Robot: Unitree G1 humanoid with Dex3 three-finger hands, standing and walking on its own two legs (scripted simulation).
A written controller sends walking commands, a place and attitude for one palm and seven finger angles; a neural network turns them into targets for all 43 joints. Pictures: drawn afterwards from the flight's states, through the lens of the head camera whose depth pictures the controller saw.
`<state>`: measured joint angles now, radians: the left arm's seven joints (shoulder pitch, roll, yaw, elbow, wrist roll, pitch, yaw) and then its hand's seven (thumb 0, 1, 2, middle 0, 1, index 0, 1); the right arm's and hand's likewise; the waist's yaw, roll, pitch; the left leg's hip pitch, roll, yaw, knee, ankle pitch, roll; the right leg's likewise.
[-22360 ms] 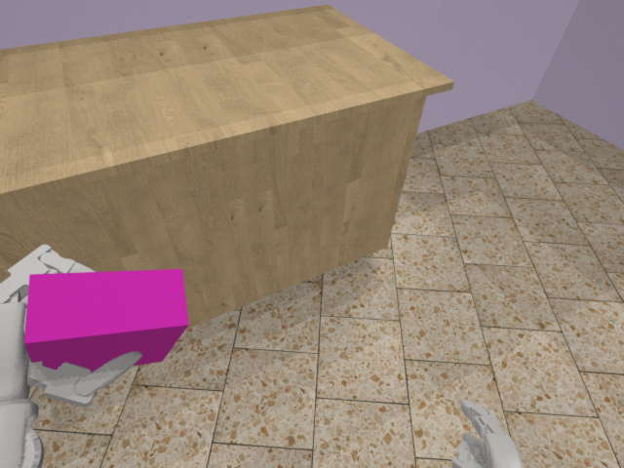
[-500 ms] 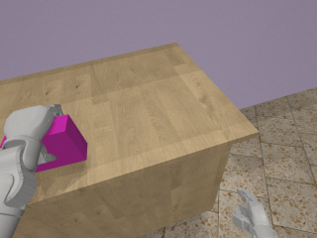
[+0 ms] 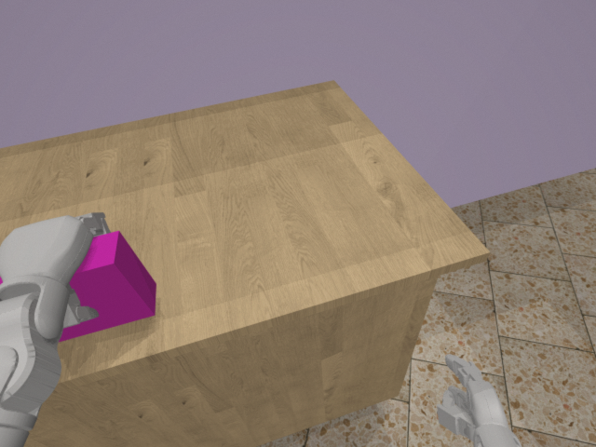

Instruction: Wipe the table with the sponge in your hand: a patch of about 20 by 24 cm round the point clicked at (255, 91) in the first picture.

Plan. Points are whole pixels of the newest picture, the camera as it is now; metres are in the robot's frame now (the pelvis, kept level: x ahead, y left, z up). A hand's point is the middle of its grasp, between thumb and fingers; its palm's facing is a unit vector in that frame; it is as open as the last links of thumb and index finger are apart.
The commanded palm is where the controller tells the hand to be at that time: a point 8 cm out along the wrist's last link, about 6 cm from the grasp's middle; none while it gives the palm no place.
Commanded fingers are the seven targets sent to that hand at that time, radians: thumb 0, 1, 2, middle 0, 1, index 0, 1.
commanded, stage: lower the sponge onto the table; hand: left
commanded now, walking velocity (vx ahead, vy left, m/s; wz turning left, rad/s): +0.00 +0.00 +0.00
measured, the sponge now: (92, 297) +0.24 +0.33 +0.09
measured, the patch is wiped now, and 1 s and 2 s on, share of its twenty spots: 0.00 0.05 0.05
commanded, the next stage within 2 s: wipe forward along the first lane in 0.64 s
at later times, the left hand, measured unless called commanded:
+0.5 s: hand (80, 291) +0.23 +0.33 +0.12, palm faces +0.01 -0.05 -1.00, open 10.0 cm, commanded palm +0.20 +0.33 +0.19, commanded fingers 0.00 0.10 1.30 -1.20 -1.60 -1.20 -1.60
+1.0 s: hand (81, 277) +0.25 +0.35 +0.11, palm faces -0.02 -0.02 -1.00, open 10.0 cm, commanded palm +0.24 +0.34 +0.17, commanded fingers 0.00 0.10 1.30 -1.20 -1.60 -1.20 -1.60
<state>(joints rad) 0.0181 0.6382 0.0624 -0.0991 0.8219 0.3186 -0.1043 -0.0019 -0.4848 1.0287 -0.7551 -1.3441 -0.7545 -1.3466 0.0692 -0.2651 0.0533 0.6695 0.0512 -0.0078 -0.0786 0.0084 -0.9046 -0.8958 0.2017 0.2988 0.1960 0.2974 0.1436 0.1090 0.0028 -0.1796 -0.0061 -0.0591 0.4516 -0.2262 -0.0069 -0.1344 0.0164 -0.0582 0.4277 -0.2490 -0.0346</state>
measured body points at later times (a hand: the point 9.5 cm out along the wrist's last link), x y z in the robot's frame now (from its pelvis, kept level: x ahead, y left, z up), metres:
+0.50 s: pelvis +0.00 +0.00 +0.00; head -0.01 -0.04 +0.45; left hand +0.22 +0.33 +0.17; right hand +0.23 -0.20 -0.09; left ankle +0.01 +0.13 -0.74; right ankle -0.01 -0.10 -0.74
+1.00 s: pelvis +0.00 +0.00 +0.00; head -0.01 -0.04 +0.45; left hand +0.25 +0.34 +0.17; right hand +0.21 -0.22 -0.10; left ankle +0.01 +0.13 -0.74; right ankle -0.01 -0.10 -0.74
